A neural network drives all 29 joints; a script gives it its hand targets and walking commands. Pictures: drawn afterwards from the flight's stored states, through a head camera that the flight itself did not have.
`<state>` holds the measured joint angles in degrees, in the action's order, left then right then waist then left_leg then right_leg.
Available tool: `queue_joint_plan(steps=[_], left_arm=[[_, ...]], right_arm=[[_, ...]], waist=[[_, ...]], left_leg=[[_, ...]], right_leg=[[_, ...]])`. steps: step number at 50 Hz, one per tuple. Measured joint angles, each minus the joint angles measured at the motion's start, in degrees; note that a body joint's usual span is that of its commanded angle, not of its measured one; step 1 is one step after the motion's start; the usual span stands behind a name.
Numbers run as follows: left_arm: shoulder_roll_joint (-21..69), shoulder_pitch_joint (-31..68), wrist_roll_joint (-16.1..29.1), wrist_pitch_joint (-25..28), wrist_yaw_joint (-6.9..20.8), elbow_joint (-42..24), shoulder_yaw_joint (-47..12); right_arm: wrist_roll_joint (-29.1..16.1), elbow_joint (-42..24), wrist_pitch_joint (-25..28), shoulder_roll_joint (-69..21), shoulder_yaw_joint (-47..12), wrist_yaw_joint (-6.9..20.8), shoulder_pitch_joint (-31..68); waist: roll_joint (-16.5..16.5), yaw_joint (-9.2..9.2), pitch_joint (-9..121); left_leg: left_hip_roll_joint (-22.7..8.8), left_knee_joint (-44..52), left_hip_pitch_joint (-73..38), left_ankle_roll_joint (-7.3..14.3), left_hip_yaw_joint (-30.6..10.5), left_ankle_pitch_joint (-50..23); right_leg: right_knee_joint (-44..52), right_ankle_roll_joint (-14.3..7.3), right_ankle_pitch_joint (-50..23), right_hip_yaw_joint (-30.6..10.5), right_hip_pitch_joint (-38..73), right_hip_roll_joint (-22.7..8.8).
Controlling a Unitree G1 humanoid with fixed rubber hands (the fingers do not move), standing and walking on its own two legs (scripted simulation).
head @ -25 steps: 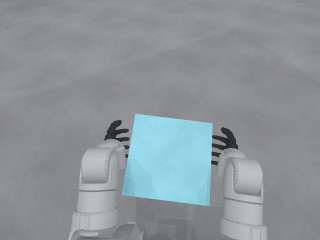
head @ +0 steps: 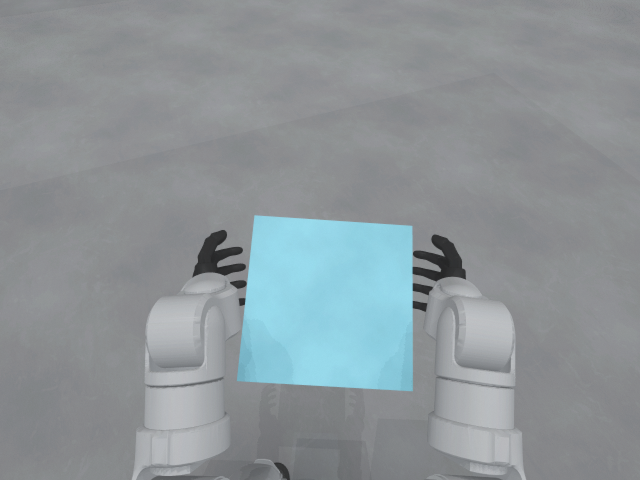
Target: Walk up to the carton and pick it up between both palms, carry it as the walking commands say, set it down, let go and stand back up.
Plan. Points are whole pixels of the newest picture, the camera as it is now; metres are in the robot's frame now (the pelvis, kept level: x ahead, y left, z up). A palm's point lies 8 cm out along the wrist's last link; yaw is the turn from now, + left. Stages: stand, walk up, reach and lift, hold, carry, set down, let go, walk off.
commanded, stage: carry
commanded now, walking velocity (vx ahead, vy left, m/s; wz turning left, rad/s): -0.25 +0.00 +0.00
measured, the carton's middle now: (325, 306) +0.35 +0.04 -0.02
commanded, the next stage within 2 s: none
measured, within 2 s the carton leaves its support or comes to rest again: neither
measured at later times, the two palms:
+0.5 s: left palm out of the picture +0.07 +0.19 +0.07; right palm out of the picture +0.09 -0.08 +0.08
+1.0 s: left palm out of the picture -0.13 +0.17 +0.07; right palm out of the picture -0.14 -0.10 +0.08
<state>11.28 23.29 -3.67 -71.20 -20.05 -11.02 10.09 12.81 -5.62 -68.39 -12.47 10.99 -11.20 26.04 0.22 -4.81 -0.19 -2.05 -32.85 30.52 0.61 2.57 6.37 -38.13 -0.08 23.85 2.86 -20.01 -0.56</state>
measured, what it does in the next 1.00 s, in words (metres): walks backwards: left foot, then right foot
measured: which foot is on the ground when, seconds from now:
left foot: down 0.00-0.02, up 0.04-0.32, down 0.34-0.66, up 0.68-0.94, down 0.96-1.00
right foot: down 0.00-0.34, up 0.36-0.62, down 0.64-0.96, up 0.98-1.00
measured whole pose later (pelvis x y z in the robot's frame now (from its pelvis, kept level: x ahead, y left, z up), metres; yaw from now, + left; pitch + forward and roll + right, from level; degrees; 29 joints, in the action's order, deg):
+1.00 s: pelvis -0.45 +0.05 +0.00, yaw +1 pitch +3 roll +1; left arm 11.5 23.5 -11.1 -69.7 -10.8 -9.3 9.4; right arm 7.1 -9.5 -70.1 -11.6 9.4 -18.2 23.8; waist -2.2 3.6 -2.1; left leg 0.8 -36.7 22.4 1.1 3.0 17.6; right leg -37.2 0.8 13.8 1.2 -33.1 -4.3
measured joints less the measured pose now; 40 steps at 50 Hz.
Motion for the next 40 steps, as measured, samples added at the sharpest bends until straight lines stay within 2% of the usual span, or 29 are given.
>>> queue_joint_plan(steps=[2, 3, 5, 6, 8, 10, 13, 15, 17, 18, 19, 21, 23, 25, 28, 30, 32, 34, 37, 40], left_arm=[[0.34, 0.62, -0.11, 1.09, 0.23, 1.96, -0.52], [0.33, 0.56, -0.26, 1.09, 0.44, 2.97, -1.07], [0.23, 0.37, -0.6, 0.35, 0.94, 4.74, -2.03], [0.16, 0.2, -0.9, -0.04, 1.43, 5.16, -2.41], [0.01, -0.14, -1.6, -0.43, 2.7, 5.0, -2.84], [0.05, -0.04, -2.6, -0.26, 4.26, 4.25, -2.61], [0.44, 0.9, -4.74, 0.36, 6.75, 2.61, -1.53], [0.66, 1.4, -6.33, 0.81, 8.24, 1.71, -0.89], [0.54, 1.49, -7.35, 1.16, 9.03, 1.25, -0.57], [0.53, 0.98, -7.56, 1.5, 9.19, 1.19, -0.36], [0.14, -0.06, -7.41, 1.51, 9.29, 1.19, -0.65], [-0.84, -2.45, -6.43, 0.66, 8.77, 0.9, -1.0], [-1.29, -3.7, -4.64, -0.57, 6.49, 0.6, -1.31], [-1.35, -3.78, -2.54, -1.31, 3.79, -0.04, -1.72], [-0.86, -2.4, -0.61, -0.99, 1.31, -0.67, -1.07], [-0.41, -1.07, 0.02, -0.39, 0.37, -0.44, -0.31], [0.11, 0.2, 0.17, 0.29, -0.1, 0.54, 0.02], [0.37, 0.66, -0.02, 1.16, 0.16, 2.53, -0.83], [0.3, 0.53, -0.63, 0.06, 0.84, 5.01, -2.31], [0.1, 0.08, -1.79, -0.53, 2.82, 4.89, -2.91]], right_arm=[[0.82, -0.06, 0.5, 0.44, 0.75, 0.88, -0.52], [0.76, -0.36, 0.49, 0.66, 0.77, 1.12, -1.87], [-0.7, -1.08, -0.5, 1.76, -0.2, 0.43, -4.52], [-1.57, -1.58, -1.21, 2.05, -0.63, -0.53, -5.27], [-3.44, -2.92, -2.52, 2.26, -1.23, -3.16, -5.72], [-5.0, -4.18, -3.13, 2.08, -1.33, -5.48, -5.18], [-6.36, -5.73, -3.02, 1.48, -1.05, -7.65, -3.51], [-6.56, -5.98, -2.6, 1.01, -0.79, -8.14, -2.31], [-6.28, -5.33, -1.95, 0.63, -0.82, -7.97, -1.51], [-5.98, -4.57, -1.32, 0.66, -1.2, -7.38, -1.7], [-5.62, -3.71, -1.14, 0.8, -1.7, -6.65, -2.09], [-5.19, -1.05, -1.29, 0.93, -2.68, -5.51, -2.41], [-4.9, 0.6, -1.75, 1.08, -3.3, -4.76, -2.73], [-4.47, 0.24, -2.13, 1.22, -3.55, -4.26, -3.05], [-2.8, -0.18, -1.52, 0.73, -2.15, -2.42, -1.78], [-1.08, 0.02, -0.83, 0.2, -0.83, -0.96, -0.51], [0.46, 0.1, -0.28, 0.1, 0.19, 0.29, 0.09], [1.01, -0.24, 0.17, 0.49, 0.96, 1.12, -1.11], [-0.92, -1.45, -1.19, 1.92, -0.21, 0.26, -4.92], [-3.56, -3.3, -3.02, 2.24, -1.07, -3.37, -5.64]], waist=[[3.63, 0.66, -0.9], [4.03, 1.25, -1.07], [2.08, 2.3, -1.01], [1.15, 3.09, -1.26], [0.35, 5.1, -1.84], [0.13, 6.91, -2.03], [-0.1, 8.7, -2.06], [-0.41, 9.18, -1.81], [-1.24, 9.48, -1.55], [-2.51, 9.04, -2.01], [-2.63, 8.18, -2.2], [-1.09, 6.57, -2.06], [0.0, 4.83, -1.66], [0.15, 2.9, -1.15], [-0.34, 0.63, -0.59], [-0.25, 0.02, -0.27], [0.73, -0.13, 0.0], [4.08, 0.86, -1.07], [1.46, 2.43, -1.06], [0.1, 5.35, -1.76]], left_leg=[[-1.6, -0.62, 1.33, 0.13, -1.38, -0.56], [-1.26, -2.31, 1.74, 0.26, -1.7, 3.98], [0.49, -11.83, 3.57, 0.19, -0.69, 14.39], [1.22, -17.35, 4.22, 0.33, -0.46, 16.73], [1.9, -25.13, 4.39, 0.38, -0.76, 18.15], [1.75, -27.15, 3.2, 0.11, -1.0, 18.43], [1.28, -21.98, -0.95, -0.31, -0.6, 19.11], [1.41, -13.75, -5.45, -0.28, -0.06, 18.29], [2.08, -3.89, -9.58, -0.05, 0.16, 13.87], [2.97, -3.34, -9.33, 0.2, 0.42, 12.47], [2.91, -3.48, -8.86, 0.45, 0.43, 11.57], [1.46, -3.73, -7.96, 0.85, 0.07, 10.32], [0.5, -3.08, -7.17, 0.98, -0.35, 8.71], [0.28, -2.16, -5.85, 0.87, -0.65, 6.64], [0.33, -0.74, -3.24, 0.61, -0.44, 3.3], [0.27, 0.03, -1.24, 0.43, -0.24, 1.04], [-0.08, -0.06, 1.03, 0.11, -0.3, -0.88], [-1.34, -0.7, 1.94, 0.27, -1.79, 0.12], [0.83, -13.22, 4.32, 0.35, -0.34, 14.58], [1.86, -24.75, 4.42, 0.59, -0.62, 17.42]], right_leg=[[2.91, -0.78, -4.17, 1.2, 0.29, 1.89], [2.91, -1.08, -5.44, 1.29, -0.15, 1.84], [2.3, -1.43, -6.96, 0.33, -1.76, 0.1], [2.46, -1.46, -7.75, -0.13, -2.25, -0.69], [3.7, -1.26, -9.91, -0.58, -2.99, -1.54], [5.01, -0.9, -12.38, -0.82, -4.38, -1.85], [6.17, -0.42, -15.77, -1.06, -7.31, -2.16], [6.28, 0.09, -17.71, -1.24, -9.54, -2.42], [5.46, 0.79, -19.08, -1.31, -11.8, -3.16], [4.47, 0.73, -17.03, -1.69, -12.43, -3.94], [1.64, 0.77, -10.6, -1.63, -13.1, -3.65], [-7.11, 0.39, -0.8, -0.99, -14.26, -1.99], [-15.58, -0.07, 2.01, -0.69, -14.32, -0.92], [-19.57, -0.3, 1.56, -0.73, -12.9, -0.49], [-15.41, 0.29, 2.08, -0.72, -8.25, -0.26], [-8.39, 0.37, 2.71, -0.48, -4.05, 0.01], [1.29, -0.16, -1.04, 0.07, 0.31, 0.42], [2.84, -0.92, -4.77, 1.27, 0.14, 2.08], [1.79, -1.41, -7.02, 0.03, -2.26, -0.34], [3.04, -1.1, -9.97, -0.78, -3.7, -1.77]])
